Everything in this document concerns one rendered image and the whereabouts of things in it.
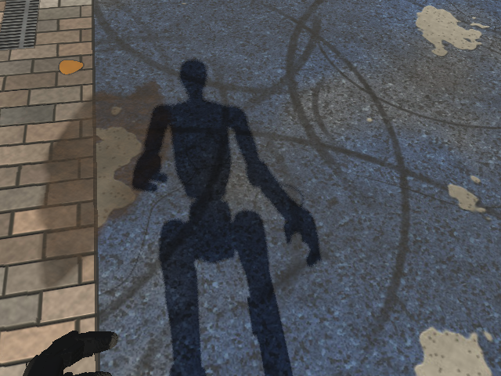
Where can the left robot hand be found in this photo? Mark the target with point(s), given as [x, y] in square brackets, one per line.
[69, 349]

